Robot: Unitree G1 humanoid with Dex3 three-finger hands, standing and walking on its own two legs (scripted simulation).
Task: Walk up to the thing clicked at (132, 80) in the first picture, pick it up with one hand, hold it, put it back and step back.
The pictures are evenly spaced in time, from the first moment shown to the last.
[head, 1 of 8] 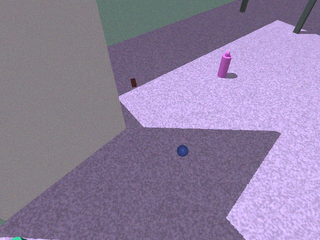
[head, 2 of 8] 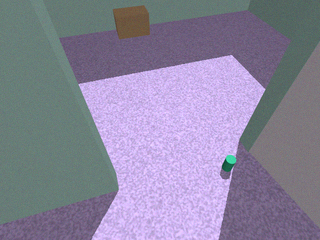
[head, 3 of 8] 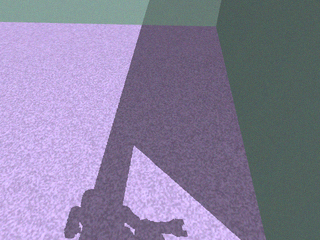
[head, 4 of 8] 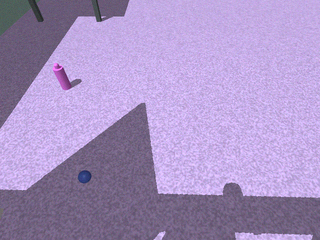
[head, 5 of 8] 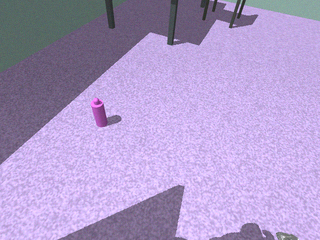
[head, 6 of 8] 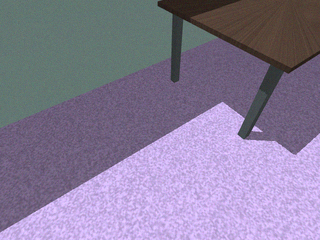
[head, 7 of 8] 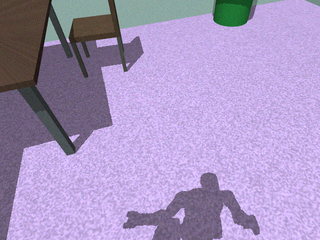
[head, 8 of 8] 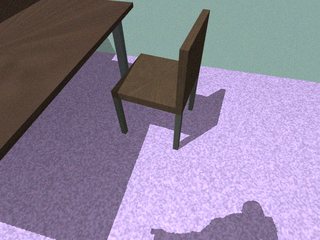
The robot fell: no
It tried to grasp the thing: no
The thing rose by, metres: 0.00
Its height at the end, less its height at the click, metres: +0.00
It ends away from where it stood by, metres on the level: 0.00
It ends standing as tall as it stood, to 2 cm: yes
